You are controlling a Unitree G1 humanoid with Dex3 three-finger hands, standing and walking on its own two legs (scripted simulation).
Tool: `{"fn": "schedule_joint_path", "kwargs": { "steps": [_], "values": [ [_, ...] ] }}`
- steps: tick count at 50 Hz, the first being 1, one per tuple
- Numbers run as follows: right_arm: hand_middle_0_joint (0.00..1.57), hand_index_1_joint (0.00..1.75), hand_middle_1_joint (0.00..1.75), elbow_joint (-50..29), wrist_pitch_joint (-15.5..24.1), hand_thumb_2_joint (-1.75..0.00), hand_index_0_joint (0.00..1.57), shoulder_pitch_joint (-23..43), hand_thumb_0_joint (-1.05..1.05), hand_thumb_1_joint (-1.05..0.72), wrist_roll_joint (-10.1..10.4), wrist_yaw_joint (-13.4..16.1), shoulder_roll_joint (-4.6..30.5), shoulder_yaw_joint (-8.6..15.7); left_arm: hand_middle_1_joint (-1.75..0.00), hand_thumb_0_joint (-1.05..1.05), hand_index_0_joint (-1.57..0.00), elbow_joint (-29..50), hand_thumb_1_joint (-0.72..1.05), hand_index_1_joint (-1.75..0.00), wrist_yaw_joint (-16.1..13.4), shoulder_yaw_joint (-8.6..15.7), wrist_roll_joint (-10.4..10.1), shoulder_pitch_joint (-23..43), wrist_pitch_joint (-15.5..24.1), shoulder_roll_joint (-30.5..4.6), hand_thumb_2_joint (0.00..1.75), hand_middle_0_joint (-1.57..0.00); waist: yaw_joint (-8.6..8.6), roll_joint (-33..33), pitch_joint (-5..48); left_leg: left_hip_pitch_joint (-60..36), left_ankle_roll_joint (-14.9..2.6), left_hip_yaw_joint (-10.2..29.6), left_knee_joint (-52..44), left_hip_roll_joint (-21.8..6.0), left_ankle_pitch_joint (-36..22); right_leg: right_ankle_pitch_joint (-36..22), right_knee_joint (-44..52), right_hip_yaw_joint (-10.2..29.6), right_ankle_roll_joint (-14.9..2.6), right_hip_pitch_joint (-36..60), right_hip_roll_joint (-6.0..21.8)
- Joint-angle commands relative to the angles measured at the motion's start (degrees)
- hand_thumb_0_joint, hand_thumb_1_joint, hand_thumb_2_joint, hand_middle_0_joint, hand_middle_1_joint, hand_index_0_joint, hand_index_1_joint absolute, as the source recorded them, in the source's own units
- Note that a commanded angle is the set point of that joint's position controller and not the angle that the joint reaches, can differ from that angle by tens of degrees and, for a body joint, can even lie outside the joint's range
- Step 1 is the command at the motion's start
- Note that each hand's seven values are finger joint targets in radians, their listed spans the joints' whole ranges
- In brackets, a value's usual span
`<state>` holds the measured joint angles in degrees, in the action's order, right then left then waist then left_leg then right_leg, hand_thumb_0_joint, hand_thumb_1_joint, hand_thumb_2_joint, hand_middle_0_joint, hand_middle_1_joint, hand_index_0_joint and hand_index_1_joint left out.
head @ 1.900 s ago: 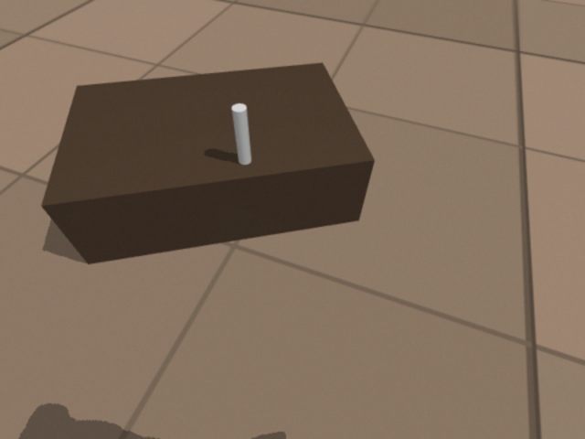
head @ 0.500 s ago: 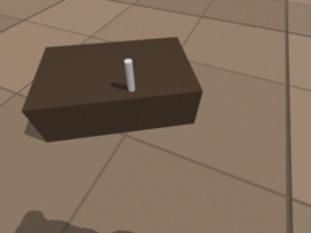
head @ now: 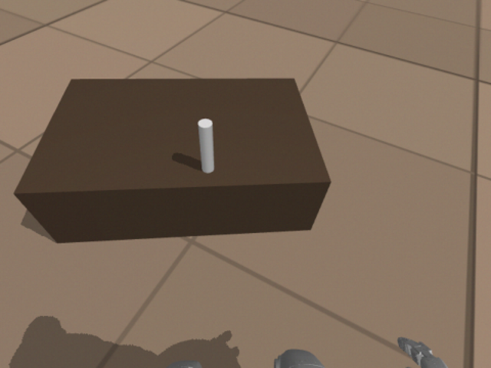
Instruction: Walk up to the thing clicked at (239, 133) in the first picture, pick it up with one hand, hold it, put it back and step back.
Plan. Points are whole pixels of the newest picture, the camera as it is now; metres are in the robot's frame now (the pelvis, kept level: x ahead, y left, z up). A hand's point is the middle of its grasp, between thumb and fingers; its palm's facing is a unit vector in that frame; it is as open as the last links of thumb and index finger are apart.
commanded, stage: walk up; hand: left
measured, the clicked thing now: (206, 147) +0.85 +0.16 -0.29
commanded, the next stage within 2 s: none
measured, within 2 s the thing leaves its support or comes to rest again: neither
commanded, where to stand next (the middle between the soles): +0.46 -0.08 m, yaw +4 degrees
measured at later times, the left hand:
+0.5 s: hand (138, 353) +0.15 +0.19 -0.12, palm faces +0.08 -0.92 -0.39, open 7.4 cm
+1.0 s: hand (176, 232) +0.40 +0.17 -0.14, palm faces +0.03 -0.90 -0.44, open 7.4 cm
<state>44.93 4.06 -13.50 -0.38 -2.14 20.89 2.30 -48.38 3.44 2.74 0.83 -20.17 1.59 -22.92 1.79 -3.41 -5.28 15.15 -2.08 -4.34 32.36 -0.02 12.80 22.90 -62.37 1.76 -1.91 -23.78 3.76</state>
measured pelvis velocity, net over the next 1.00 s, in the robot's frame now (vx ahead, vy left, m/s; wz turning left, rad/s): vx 0.34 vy -0.12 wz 0.09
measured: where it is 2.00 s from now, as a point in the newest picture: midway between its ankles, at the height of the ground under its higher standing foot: (265, 315)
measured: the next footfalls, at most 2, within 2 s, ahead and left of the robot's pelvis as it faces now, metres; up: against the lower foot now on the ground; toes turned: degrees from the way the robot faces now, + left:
right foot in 0.20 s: +0.21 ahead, -0.19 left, +0.00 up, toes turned -4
left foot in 0.60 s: +0.34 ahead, +0.05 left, +0.00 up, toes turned +9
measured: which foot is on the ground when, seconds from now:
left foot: down 0.00-0.20, up 0.22-0.58, down 0.60-0.96, up 0.98-1.00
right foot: up 0.00-0.18, down 0.20-0.62, up 0.64-0.94, down 0.96-1.00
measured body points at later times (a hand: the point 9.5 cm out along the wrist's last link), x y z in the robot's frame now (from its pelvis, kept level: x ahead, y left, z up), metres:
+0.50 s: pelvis +0.18 -0.09 +0.01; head +0.21 -0.09 +0.46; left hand +0.15 +0.24 -0.09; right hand +0.29 -0.39 -0.11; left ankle +0.26 +0.06 -0.69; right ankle +0.17 -0.19 -0.73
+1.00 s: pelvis +0.34 -0.12 -0.02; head +0.35 -0.13 +0.43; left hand +0.40 +0.22 -0.11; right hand +0.43 -0.44 -0.13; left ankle +0.31 +0.03 -0.71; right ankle +0.45 -0.24 -0.73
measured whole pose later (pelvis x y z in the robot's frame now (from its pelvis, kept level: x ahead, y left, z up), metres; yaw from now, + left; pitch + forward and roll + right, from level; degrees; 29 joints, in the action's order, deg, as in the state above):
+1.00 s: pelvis +0.34 -0.12 -0.02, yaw +5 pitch -3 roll +0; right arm 47.2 1.0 -17.8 -0.6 -1.0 24.8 2.5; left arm -47.7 1.7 3.2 1.2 -15.9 4.6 -24.3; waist -1.0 1.6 -4.9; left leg 17.5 -1.2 -0.4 49.8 -4.2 28.2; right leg 12.9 -40.7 -2.5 -0.2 -24.4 2.9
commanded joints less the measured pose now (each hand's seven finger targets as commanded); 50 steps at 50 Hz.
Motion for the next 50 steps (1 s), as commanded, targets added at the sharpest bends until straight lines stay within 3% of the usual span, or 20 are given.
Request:
{"fn": "schedule_joint_path", "kwargs": {
  "steps": [1,6,9,10,11,12,13,17,26,29,30,31,32,37,41,46,47,48,49,50],
  "values": [
    [0.20,0.30,0.30,-4.50,2.25,-0.90,0.20,-0.59,0.00,-0.90,-0.38,0.43,17.97,6.22,-0.30,0.00,-0.20,2.88,0.90,-0.30,1.13,4.57,0.69,-4.59,1.08,-11.76,0.90,-0.20,-1.09,14.26,-1.73,7.30,-10.96,12.96,-20.09,-13.68,17.65,-2.91,14.86,-1.42,1.64,-0.18,3.28],
    [0.20,0.30,0.30,-5.10,1.51,-0.90,0.20,3.93,0.00,-0.90,-0.44,-0.23,19.33,6.73,-0.30,0.00,-0.20,1.91,0.90,-0.30,1.71,6.18,0.85,-6.57,1.62,-11.64,0.90,-0.20,2.70,13.72,1.31,14.59,-8.30,11.77,-15.28,-12.69,27.85,-11.50,23.08,-5.72,1.07,13.11,1.43],
    [0.20,0.30,0.30,-4.70,0.27,-0.90,0.20,1.83,0.00,-0.90,-1.38,0.13,13.25,4.45,-0.30,0.00,-0.20,-0.29,0.90,-0.30,0.52,8.14,1.51,-13.80,2.71,-15.33,0.90,-0.20,6.79,-2.39,2.94,26.19,-4.31,5.53,9.30,-4.98,30.00,1.52,29.06,-3.35,-0.45,28.33,-0.76],
    [0.20,0.30,0.30,-5.21,0.30,-0.90,0.20,1.30,0.00,-0.90,-0.83,0.38,8.26,2.83,-0.30,0.00,-0.20,0.19,0.90,-0.30,-0.48,8.98,2.06,-17.85,3.60,-19.77,0.90,-0.20,8.92,-17.54,1.54,31.70,-1.38,2.44,33.28,3.44,22.95,21.94,43.30,19.94,-3.61,25.65,11.67],
    [0.20,0.30,0.30,-5.59,0.26,-0.90,0.20,1.01,0.00,-0.90,-0.49,1.02,11.47,3.67,-0.30,0.00,-0.20,3.40,0.90,-0.30,-0.82,7.76,1.60,-10.81,3.97,-21.27,0.90,-0.20,5.43,-12.44,-1.09,32.77,0.03,9.13,39.14,3.41,18.99,29.37,55.48,40.68,-10.23,16.92,22.35],
    [0.20,0.30,0.30,-3.80,0.50,-0.90,0.20,0.45,0.00,-0.90,-0.04,1.39,15.71,4.58,-0.30,0.00,-0.20,5.16,0.90,-0.30,-1.10,7.36,0.58,-3.35,3.92,-21.68,0.90,-0.20,2.14,-5.90,-4.98,30.36,0.13,13.39,38.50,-1.15,13.59,32.77,57.65,40.19,-12.11,10.17,23.07],
    [0.20,0.30,0.30,-1.54,0.51,-0.90,0.20,-1.91,0.00,-0.90,0.69,1.03,17.13,5.00,-0.30,0.00,-0.20,5.22,0.90,-0.30,-1.33,6.96,0.26,-0.55,4.18,-20.25,0.90,-0.20,0.45,-2.98,-5.62,27.88,0.28,13.39,36.98,-2.28,8.97,26.58,55.44,30.78,-9.80,9.37,18.96],
    [0.20,0.30,0.30,1.95,0.17,-0.90,0.20,-6.74,0.00,-0.90,0.42,-0.45,14.50,4.65,-0.30,0.00,-0.20,3.89,0.90,-0.30,-1.55,5.75,0.30,-0.96,4.56,-15.96,0.90,-0.20,-0.27,-6.43,-0.70,17.94,1.18,9.36,25.12,-2.58,6.05,2.34,50.04,9.33,-9.78,10.53,12.40],
    [0.20,0.30,0.30,-2.61,0.43,-0.90,0.20,1.36,0.00,-0.90,-0.30,-1.27,11.30,3.82,-0.30,0.00,-0.20,5.55,0.90,-0.30,-1.80,5.17,0.19,-4.18,3.91,-15.93,0.90,-0.20,1.73,-2.87,2.90,9.37,0.21,0.69,4.42,-1.74,0.70,-25.52,40.44,-0.47,-9.34,18.03,12.20],
    [0.20,0.30,0.30,0.08,1.04,-0.90,0.20,-7.34,0.00,-0.90,-0.38,-0.52,12.89,5.12,-0.30,0.00,-0.20,6.51,0.90,-0.30,-1.83,3.79,-0.28,-2.62,3.21,-14.46,0.90,-0.20,-4.00,2.91,5.27,-10.41,-1.53,-1.46,-2.16,1.35,-2.17,-26.13,26.23,-4.92,-6.76,7.29,8.36],
    [0.20,0.30,0.30,1.29,1.31,-0.90,0.20,-13.27,0.00,-0.90,-1.26,0.16,15.95,6.36,-0.30,0.00,-0.20,6.74,0.90,-0.30,-1.95,2.58,-0.60,-4.34,3.05,-11.42,0.90,-0.20,-6.52,10.45,9.49,-18.95,-4.07,6.98,-4.69,-2.92,4.45,-23.51,11.95,-6.88,-4.60,1.33,4.97],
    [0.20,0.30,0.30,-0.03,1.53,-0.90,0.20,-15.95,0.00,-0.90,-2.04,0.92,21.23,7.55,-0.30,0.00,-0.20,8.04,0.90,-0.30,-1.79,1.70,-0.81,-5.20,2.88,-6.94,0.90,-0.20,-6.91,20.83,11.01,-26.34,-8.99,32.14,-8.82,-18.45,8.27,3.95,-1.75,-6.20,-1.56,-12.97,-2.53],
    [0.20,0.30,0.30,-1.48,1.55,-0.90,0.20,-14.46,0.00,-0.90,0.52,1.14,23.61,8.03,-0.30,0.00,-0.20,6.80,0.90,-0.30,-2.59,3.08,-0.76,-5.18,2.21,-12.94,0.90,-0.20,-6.73,13.12,11.25,-20.98,-15.07,45.42,-15.58,-25.81,12.84,9.37,-6.73,0.10,-1.62,-14.40,-2.84],
    [0.20,0.30,0.30,-2.43,2.07,-0.90,0.20,-6.30,0.00,-0.90,0.65,1.63,16.76,5.02,-0.30,0.00,-0.20,3.00,0.90,-0.30,-1.76,3.31,-0.81,-5.26,1.97,-12.73,0.90,-0.20,-1.73,10.44,1.04,-3.07,-11.40,16.50,-12.34,-16.64,-14.71,0.14,0.58,1.51,-0.35,-7.16,2.79],
    [0.20,0.30,0.30,-3.70,2.17,-0.90,0.20,-5.37,0.00,-0.90,-0.21,1.18,17.91,5.36,-0.30,0.00,-0.20,4.72,0.90,-0.30,-0.36,3.34,-0.31,-1.15,2.36,-10.39,0.90,-0.20,-2.63,14.11,1.95,-2.14,-12.84,11.55,-11.31,-15.67,-12.94,-3.60,16.41,-2.03,0.69,-2.94,3.01],
    [0.20,0.30,0.30,-4.62,-0.38,-0.90,0.20,-0.22,0.00,-0.90,0.31,1.09,13.49,3.20,-0.30,0.00,-0.20,-0.02,0.90,-0.30,-2.16,4.36,-0.03,-5.95,3.62,-11.90,0.90,-0.20,1.88,7.23,4.82,13.78,-6.38,5.02,3.10,-8.97,2.13,-15.44,28.70,-6.17,0.67,19.29,-3.41],
    [0.20,0.30,0.30,-4.47,-0.88,-0.90,0.20,-2.51,0.00,-0.90,0.49,1.26,9.98,2.06,-0.30,0.00,-0.20,0.11,0.90,-0.30,-2.73,5.02,0.39,-6.61,3.99,-14.35,0.90,-0.20,2.57,-1.82,5.46,17.79,-3.61,2.02,12.16,-5.17,11.59,-9.23,34.08,0.96,-0.66,22.25,0.94],
    [0.20,0.30,0.30,-4.60,-1.49,-0.90,0.20,-5.02,0.00,-0.90,0.32,1.36,7.17,0.99,-0.30,0.00,-0.20,1.69,0.90,-0.30,-3.30,5.74,0.74,-6.80,4.65,-19.08,0.90,-0.20,1.65,-11.41,6.43,21.58,-0.30,-0.46,25.51,0.00,19.10,-4.44,43.22,23.66,-6.02,20.88,16.05],
    [0.20,0.30,0.30,-3.62,-2.44,-0.90,0.20,-3.56,0.00,-0.90,-0.25,2.05,12.43,2.81,-0.30,0.00,-0.20,2.62,0.90,-0.30,-3.45,5.54,-0.01,-4.96,4.20,-21.43,0.90,-0.20,2.09,-6.99,5.56,19.02,0.30,5.45,31.20,-0.93,22.58,-0.71,46.27,33.05,-13.32,14.05,22.18],
    [0.20,0.30,0.30,-2.42,-2.84,-0.90,0.20,-3.10,0.00,-0.90,-0.17,2.27,14.81,3.63,-0.30,0.00,-0.20,3.21,0.90,-0.30,-3.64,5.26,-0.22,-2.90,4.00,-20.38,0.90,-0.20,1.36,-2.92,2.97,18.86,0.53,8.14,33.53,-2.44,20.36,-0.81,45.47,31.46,-14.54,11.46,20.88]
  ]
}}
